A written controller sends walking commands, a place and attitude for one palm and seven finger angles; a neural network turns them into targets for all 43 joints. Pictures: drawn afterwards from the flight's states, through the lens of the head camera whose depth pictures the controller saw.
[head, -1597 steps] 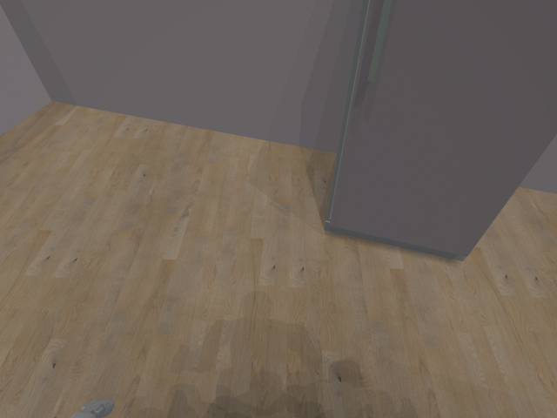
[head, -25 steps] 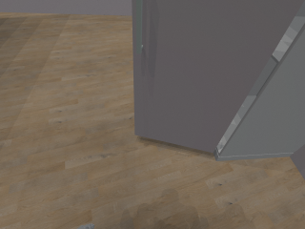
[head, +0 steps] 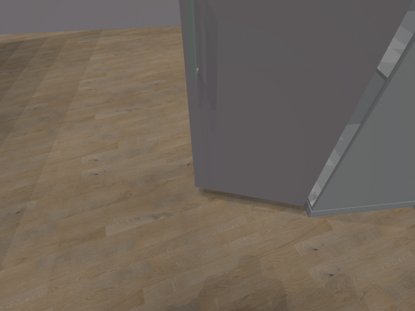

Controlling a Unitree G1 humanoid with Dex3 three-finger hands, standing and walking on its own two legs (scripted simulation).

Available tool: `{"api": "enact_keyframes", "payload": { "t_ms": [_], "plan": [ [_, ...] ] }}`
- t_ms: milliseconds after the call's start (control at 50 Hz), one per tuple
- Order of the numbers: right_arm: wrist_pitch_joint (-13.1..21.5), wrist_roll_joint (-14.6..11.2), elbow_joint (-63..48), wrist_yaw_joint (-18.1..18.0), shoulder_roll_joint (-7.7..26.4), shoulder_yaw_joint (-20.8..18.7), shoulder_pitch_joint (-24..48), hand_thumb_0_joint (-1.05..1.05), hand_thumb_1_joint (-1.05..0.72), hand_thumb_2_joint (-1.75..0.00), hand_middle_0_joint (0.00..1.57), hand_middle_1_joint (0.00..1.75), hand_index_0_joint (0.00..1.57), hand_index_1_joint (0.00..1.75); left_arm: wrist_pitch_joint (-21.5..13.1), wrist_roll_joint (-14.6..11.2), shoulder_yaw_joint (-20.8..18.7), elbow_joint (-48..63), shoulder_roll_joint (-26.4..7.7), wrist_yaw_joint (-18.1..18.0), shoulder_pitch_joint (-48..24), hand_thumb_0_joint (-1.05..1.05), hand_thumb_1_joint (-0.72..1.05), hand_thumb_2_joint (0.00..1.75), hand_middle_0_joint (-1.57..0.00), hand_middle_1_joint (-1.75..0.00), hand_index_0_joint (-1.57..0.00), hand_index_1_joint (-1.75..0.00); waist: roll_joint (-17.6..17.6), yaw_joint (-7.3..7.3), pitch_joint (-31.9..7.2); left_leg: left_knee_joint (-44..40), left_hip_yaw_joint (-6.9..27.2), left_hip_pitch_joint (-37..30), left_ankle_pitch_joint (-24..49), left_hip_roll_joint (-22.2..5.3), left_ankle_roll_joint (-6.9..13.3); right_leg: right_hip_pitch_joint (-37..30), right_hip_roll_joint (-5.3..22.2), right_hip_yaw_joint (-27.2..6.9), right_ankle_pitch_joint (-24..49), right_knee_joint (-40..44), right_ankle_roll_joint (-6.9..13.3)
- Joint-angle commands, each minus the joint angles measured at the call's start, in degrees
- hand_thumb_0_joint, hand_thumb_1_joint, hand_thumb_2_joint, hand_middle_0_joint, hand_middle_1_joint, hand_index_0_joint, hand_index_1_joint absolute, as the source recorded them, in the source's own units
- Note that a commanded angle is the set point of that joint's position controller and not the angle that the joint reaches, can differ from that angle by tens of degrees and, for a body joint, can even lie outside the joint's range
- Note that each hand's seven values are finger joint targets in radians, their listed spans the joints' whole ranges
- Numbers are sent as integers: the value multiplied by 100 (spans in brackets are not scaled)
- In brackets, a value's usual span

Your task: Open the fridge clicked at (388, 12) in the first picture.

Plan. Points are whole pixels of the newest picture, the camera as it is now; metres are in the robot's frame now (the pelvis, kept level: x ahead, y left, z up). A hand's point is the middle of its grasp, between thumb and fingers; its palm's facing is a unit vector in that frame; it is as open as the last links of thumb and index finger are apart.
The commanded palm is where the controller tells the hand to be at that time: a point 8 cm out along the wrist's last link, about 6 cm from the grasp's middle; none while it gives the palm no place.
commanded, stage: let the arm hang, fingers relaxed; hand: left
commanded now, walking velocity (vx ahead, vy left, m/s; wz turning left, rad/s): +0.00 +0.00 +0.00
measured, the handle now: (192, 27) +0.81 +0.08 +0.18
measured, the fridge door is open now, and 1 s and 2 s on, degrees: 71 71 71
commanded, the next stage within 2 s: look to check the result in 0.32 s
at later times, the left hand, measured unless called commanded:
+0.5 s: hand out of the picture +0.00 +0.19 -0.18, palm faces -0.02 -0.98 -0.20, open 7.4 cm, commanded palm none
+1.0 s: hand out of the picture +0.01 +0.18 -0.18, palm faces -0.03 -0.98 -0.20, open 7.4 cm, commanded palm none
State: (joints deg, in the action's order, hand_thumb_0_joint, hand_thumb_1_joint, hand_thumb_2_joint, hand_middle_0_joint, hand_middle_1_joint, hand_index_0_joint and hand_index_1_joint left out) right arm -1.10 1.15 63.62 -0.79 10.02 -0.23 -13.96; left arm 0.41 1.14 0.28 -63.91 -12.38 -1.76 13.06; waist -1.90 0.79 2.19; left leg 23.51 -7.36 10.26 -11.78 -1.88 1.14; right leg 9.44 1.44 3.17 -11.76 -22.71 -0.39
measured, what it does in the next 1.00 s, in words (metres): stands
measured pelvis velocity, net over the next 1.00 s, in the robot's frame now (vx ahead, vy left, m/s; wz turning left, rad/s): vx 0.00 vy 0.00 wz -0.01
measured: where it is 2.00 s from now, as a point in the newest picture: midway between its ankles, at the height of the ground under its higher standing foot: outside the picture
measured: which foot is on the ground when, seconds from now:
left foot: down 0.00-1.00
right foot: down 0.00-1.00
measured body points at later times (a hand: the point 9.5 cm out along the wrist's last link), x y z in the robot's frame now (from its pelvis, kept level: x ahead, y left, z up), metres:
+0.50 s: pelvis +0.00 +0.01 +0.00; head +0.02 +0.01 +0.45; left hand +0.00 +0.24 -0.16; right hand -0.02 -0.21 -0.16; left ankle +0.01 +0.10 -0.74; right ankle +0.01 -0.12 -0.74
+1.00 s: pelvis +0.00 +0.00 +0.00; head +0.01 +0.00 +0.45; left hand +0.01 +0.23 -0.16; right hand -0.01 -0.22 -0.16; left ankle +0.01 +0.10 -0.74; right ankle +0.01 -0.12 -0.74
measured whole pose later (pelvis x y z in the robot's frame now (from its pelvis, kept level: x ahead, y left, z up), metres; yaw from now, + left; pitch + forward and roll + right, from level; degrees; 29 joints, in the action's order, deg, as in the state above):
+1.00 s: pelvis +0.00 +0.00 +0.00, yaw -1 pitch -1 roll +0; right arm -0.5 1.0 65.6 -1.4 8.5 -0.7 -14.2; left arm 0.0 1.4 0.3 -65.7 -9.1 -2.0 13.3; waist -0.2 1.0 3.0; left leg 22.7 -8.2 10.0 -11.3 -1.6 1.4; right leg 9.9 1.7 2.3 -11.4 -22.7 -0.7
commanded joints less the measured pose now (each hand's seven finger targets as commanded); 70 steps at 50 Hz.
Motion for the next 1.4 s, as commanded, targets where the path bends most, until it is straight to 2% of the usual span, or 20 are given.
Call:
{"api": "enact_keyframes", "payload": {
  "t_ms": [0,140,220,320,340,440,520,540,600,640,720,740,800,920,940,960,1000,1140,1380],
  "plan": [
    [67,-11,-82,-50,583,-126,-287,0,-90,-90,20,30,20,30,-106,-19,-78,138,-560,-39,153,0,90,90,-20,-30,-20,-30,379,-11,121,-573,627,-49,280,-568,22,298,512,-505,226,509,167],
    [100,-21,4,-74,494,-115,-311,0,-90,-90,20,30,20,30,-113,-11,-93,57,-466,-52,269,0,90,90,-20,-30,-20,-30,54,-41,81,-597,642,-35,373,-558,26,206,515,-481,337,463,178],
    [94,-11,28,-93,445,-117,-294,0,-90,-90,20,30,20,30,-100,-11,-90,-2,-373,-48,293,0,90,90,-20,-30,-20,-30,-100,-36,210,-682,644,47,151,-566,25,255,490,-473,241,477,187],
    [85,-11,25,-98,450,-140,-360,0,-90,-90,20,30,20,30,-94,-5,-85,-28,-339,-44,329,0,90,90,-20,-30,-20,-30,40,-22,240,-726,676,96,-99,-559,36,304,469,-457,104,486,183],
    [88,-25,9,-97,456,-150,-397,0,-90,-90,20,30,20,30,-100,1,-95,-29,-348,-49,350,0,90,90,-20,-30,-20,-30,138,-21,160,-705,675,43,-46,-572,49,283,468,-446,122,478,183],
    [110,-30,6,-108,460,-159,-432,0,-90,-90,20,30,20,30,-110,0,-92,-48,-313,-56,404,0,90,90,-20,-30,-20,-30,167,-20,-5,-635,664,-109,226,-583,70,258,473,-447,285,418,175],
    [108,-27,35,-111,425,-156,-413,0,-90,-90,20,30,20,30,-104,-2,-90,-67,-286,-58,390,0,90,90,-20,-30,-20,-30,137,-9,109,-655,653,-62,219,-590,66,302,473,-464,291,413,166],
    [105,-36,21,-111,432,-159,-436,0,-90,-90,20,30,20,30,-105,2,-90,-67,-304,-62,423,0,90,90,-20,-30,-20,-30,219,-16,63,-628,657,-101,227,-593,70,300,468,-449,276,413,170],
    [103,-25,37,-111,409,-158,-423,0,-90,-90,20,30,20,30,-97,3,-91,-73,-279,-62,400,0,90,90,-20,-30,-20,-30,143,-6,189,-682,656,-44,166,-593,67,347,469,-458,253,406,163],
    [105,-38,31,-109,417,-157,-423,0,-90,-90,20,30,20,30,-108,8,-92,-80,-293,-66,442,0,90,90,-20,-30,-20,-30,237,-13,116,-633,643,-98,239,-590,69,328,474,-479,304,411,167],
    [104,-27,55,-106,402,-156,-386,0,-90,-90,20,30,20,30,-105,6,-92,-71,-277,-63,411,0,90,90,-20,-30,-20,-30,136,-9,196,-685,641,-57,132,-580,63,359,481,-491,234,438,165],
    [107,-34,40,-106,418,-157,-402,0,-90,-90,20,30,20,30,-113,9,-96,-63,-301,-66,445,0,90,90,-20,-30,-20,-30,218,-13,99,-634,628,-128,226,-582,63,332,478,-489,297,429,163],
    [101,-25,52,-104,395,-150,-373,0,-90,-90,20,30,20,30,-106,6,-98,-56,-288,-62,395,0,90,90,-20,-30,-20,-30,98,-5,210,-708,635,-46,65,-581,52,363,478,-497,191,456,167],
    [96,-25,57,-101,408,-152,-356,0,-90,-90,20,30,20,30,-113,3,-96,-42,-297,-62,345,0,90,90,-20,-30,-20,-30,142,0,247,-692,635,-40,60,-569,41,385,482,-525,166,492,176],
    [96,-34,41,-99,430,-157,-372,0,-90,-90,20,30,20,30,-124,8,-100,-39,-324,-64,388,0,90,90,-20,-30,-20,-30,227,-9,143,-640,622,-106,134,-567,44,349,480,-537,213,499,176],
    [90,-28,52,-99,405,-155,-348,0,-90,-90,20,30,20,30,-117,4,-93,-46,-310,-61,344,0,90,90,-20,-30,-20,-30,139,0,248,-663,607,-52,47,-561,28,404,490,-530,136,520,174],
    [86,-23,63,-97,405,-151,-364,0,-90,-90,20,30,20,30,-119,3,-98,-34,-321,-58,326,0,90,90,-20,-30,-20,-30,184,0,270,-670,607,-23,37,-560,26,391,483,-543,138,526,178],
    [109,-38,59,-106,441,-163,-386,0,-90,-90,20,30,20,30,-149,-3,-106,-16,-358,-64,338,0,90,90,-20,-30,-20,-30,236,-1,-26,-549,600,-198,414,-570,30,230,497,-561,462,490,193],
    [87,-27,110,-107,437,-146,-332,0,-90,-90,20,30,20,30,-138,-9,-94,-37,-369,-62,273,0,90,90,-20,-30,-20,-30,118,4,214,-639,577,-160,229,-582,-6,310,493,-588,287,599,188]
  ]
}}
